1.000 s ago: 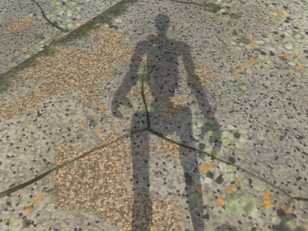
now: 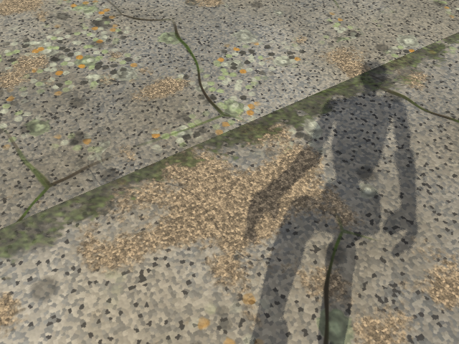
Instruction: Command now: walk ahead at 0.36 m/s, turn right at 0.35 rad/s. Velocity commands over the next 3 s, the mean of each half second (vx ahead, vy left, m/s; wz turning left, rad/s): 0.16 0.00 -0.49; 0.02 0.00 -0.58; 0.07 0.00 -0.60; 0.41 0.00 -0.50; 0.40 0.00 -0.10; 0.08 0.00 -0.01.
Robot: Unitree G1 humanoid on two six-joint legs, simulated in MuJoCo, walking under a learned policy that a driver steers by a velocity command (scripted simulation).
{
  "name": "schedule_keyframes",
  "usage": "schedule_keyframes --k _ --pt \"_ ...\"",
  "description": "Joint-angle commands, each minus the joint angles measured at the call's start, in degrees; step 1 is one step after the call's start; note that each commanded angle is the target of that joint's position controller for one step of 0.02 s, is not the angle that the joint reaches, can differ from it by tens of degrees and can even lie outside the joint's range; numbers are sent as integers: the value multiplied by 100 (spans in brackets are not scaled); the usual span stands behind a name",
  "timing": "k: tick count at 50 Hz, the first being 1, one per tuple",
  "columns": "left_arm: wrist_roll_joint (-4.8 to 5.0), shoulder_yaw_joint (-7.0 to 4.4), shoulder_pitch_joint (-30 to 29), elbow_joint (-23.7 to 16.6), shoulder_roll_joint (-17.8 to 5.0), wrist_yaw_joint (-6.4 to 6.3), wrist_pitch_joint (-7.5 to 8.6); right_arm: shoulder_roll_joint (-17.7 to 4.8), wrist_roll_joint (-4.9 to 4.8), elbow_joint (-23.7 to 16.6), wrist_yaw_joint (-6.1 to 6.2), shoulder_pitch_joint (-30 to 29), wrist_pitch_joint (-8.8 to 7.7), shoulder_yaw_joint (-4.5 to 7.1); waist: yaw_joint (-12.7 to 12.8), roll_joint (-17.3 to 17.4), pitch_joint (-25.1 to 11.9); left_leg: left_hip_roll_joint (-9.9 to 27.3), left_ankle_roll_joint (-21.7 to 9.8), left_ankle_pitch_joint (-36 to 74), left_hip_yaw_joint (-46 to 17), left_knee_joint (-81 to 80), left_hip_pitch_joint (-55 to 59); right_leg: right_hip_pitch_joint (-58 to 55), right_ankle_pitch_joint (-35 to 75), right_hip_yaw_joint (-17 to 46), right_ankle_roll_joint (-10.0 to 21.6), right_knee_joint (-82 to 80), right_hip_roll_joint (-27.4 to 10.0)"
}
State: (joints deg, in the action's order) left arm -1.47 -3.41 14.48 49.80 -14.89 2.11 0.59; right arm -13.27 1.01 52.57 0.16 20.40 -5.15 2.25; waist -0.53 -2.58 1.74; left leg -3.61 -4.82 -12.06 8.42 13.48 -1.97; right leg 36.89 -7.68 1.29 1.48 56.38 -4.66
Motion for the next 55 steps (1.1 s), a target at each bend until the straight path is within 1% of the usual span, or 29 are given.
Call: schedule_keyframes --k 1,3,5,8,9,10,11,12,13,14,15,16,17,19,21,26,32,34,35,36,37,38,39,40,41,42,43,48,55 --pt "-18 31 -210 -363 -38 21 60 -555 -42 -296 61 -302 -108 72 152 615 321 1430 -356 3597 -57 -308 -509 -251 659 -317 -36 -843 68" --pt "-27 92 -564 -490 49 49 68 -602 -58 -209 114 -130 -80 68 -4 691 263 1416 -282 3986 167 -74 -352 -553 959 -620 38 -1511 201" --pt "-58 97 -614 -557 10 62 71 -682 -49 -113 168 34 -23 87 -55 755 159 1500 -214 4451 234 324 35 -711 830 -793 161 -1867 358" --pt "-121 2 52 -453 -238 23 105 -897 -43 -127 262 -97 84 172 217 871 -219 1620 -122 5579 268 1651 344 -1400 22 -923 485 -2147 753" --pt "-143 -61 514 -336 -360 -10 159 -941 -47 -169 268 -166 134 195 406 765 -491 1570 -66 5227 263 2542 285 -1902 110 -852 620 -2526 872" --pt "-189 -147 1018 -227 -577 -73 242 -1000 -95 -239 242 -268 163 220 738 389 -792 1288 139 3906 371 3929 -167 -2699 1381 -512 830 -3222 680" --pt "-136 -309 1022 -268 -1279 -137 275 -464 -40 -473 201 125 165 103 375 -745 -1303 589 367 -956 363 5721 -1712 -4127 5166 1138 1339 -2427 -894" --pt "127 -422 1133 -341 -1578 -150 179 -485 -114 -588 174 416 254 103 362 -1087 -2260 -219 537 -2565 -614 7094 -2885 -5050 6156 3096 2496 -2856 -1831" --pt "257 -405 735 -517 -1363 -178 68 -633 15 -534 163 215 307 102 364 -96 -1990 280 543 -2079 -1127 7114 -3105 -4552 4875 2621 2419 -3141 -1683" --pt "238 -300 305 -597 -977 -219 -14 -641 13 -628 146 -221 310 107 306 145 -1163 429 569 -1688 -1091 6816 -3244 -3721 3735 2245 2213 -3419 -1390" --pt "189 -208 65 -594 -685 -246 -70 -633 47 -668 157 -461 325 118 142 421 -578 585 613 -1464 -1090 6311 -3220 -3044 3089 1936 1886 -3674 -1043" --pt "193 -181 -40 -606 -574 -271 -98 -633 104 -722 159 -495 413 125 34 326 -410 669 655 -1329 -1115 5873 -2999 -2602 2723 1682 1683 -3804 -764" --pt "146 -171 -100 -612 -557 -268 -107 -580 130 -686 155 -361 521 118 -41 220 -462 628 686 -1216 -1066 5645 -2701 -2327 2487 1503 1539 -3871 -588" --pt "83 -223 -91 -627 -736 -223 -67 -465 99 -695 157 -250 641 95 -93 115 -640 529 728 -1110 -1012 5284 -2483 -2158 2324 1404 1413 -3873 -397" --pt "61 -273 -100 -667 -869 -208 -72 -457 76 -762 167 -373 689 94 -47 -13 -706 513 757 -1020 -1031 4853 -2528 -2119 1590 1487 1313 -3948 -302" --pt "39 -334 -50 -758 -946 -221 -224 -585 49 -1007 201 -979 756 125 221 -370 -561 456 799 -867 -1170 4002 -2756 -2162 -1005 2161 1130 -4263 -202" --pt "-20 -381 -126 -823 -961 -175 -305 -598 -74 -1115 247 -968 627 93 258 -502 -508 130 595 -1162 -1205 2884 -2113 -2190 -807 2721 1019 -4103 -170" --pt "8 -385 -250 -843 -946 -149 -334 -610 -124 -1072 274 -614 563 87 99 -563 -511 -27 435 -1141 -1172 2037 -1501 -2053 -500 2887 871 -4009 -96" --pt "64 -379 -360 -858 -926 -152 -347 -615 -118 -1012 302 -327 523 92 -87 -511 -490 -50 348 -787 -1137 1235 -989 -1829 -635 2840 676 -3898 50" --pt "129 -339 -370 -897 -788 -174 -336 -821 -69 -984 350 -165 481 143 -144 -207 -430 342 232 -652 -1462 359 -469 -1422 -1267 2603 351 -3615 377" --pt "224 -256 -180 -1005 -427 -194 -313 -1442 40 -1139 389 -365 482 270 57 1044 -471 1777 -225 -1386 -3018 -308 -137 -701 -2138 1653 -36 -2388 1101" --pt "75 -336 -212 -978 -722 -244 -272 -1639 131 -1303 346 -966 508 317 121 1549 -66 2647 -770 -556 -3869 -455 -865 -189 -2369 518 -153 -1003 1597" --pt "-68 -415 -216 -888 -1022 -235 -262 -1202 113 -1353 316 -1029 511 216 208 826 -99 2478 -855 420 -3300 -156 -1175 -567 -2148 631 -198 -70 1152" --pt "-58 -425 -27 -783 -946 -193 -285 -918 59 -1395 293 -1265 502 129 397 637 -129 2072 -687 1016 -2630 49 -1300 -745 -1846 589 -199 369 1155" --pt "-53 -413 157 -706 -882 -154 -338 -838 41 -1452 275 -1419 502 101 488 742 -174 1746 -524 1372 -2107 175 -1177 -745 -1602 519 -238 787 1132" --pt "-42 -399 247 -660 -852 -95 -395 -829 37 -1493 278 -1435 503 95 457 1017 -214 1598 -493 1747 -1787 277 -986 -612 -1518 415 -291 1137 1116" --pt "-12 -381 242 -657 -844 -51 -430 -816 49 -1520 266 -1346 511 93 377 1079 -236 1528 -510 2114 -1569 375 -807 -511 -1509 307 -368 1266 1060" --pt "53 -257 -446 -930 -681 31 -501 -1026 44 -1322 251 -496 517 208 -150 1127 -269 1803 -691 2819 -1413 655 334 -141 -1649 100 -588 366 802" --pt "154 -142 -638 -1170 -584 68 -508 -1261 77 -1290 87 -656 531 327 -167 1406 -401 2002 -615 2858 -916 961 -172 -1555 -1908 -482 -279 -1324 660"
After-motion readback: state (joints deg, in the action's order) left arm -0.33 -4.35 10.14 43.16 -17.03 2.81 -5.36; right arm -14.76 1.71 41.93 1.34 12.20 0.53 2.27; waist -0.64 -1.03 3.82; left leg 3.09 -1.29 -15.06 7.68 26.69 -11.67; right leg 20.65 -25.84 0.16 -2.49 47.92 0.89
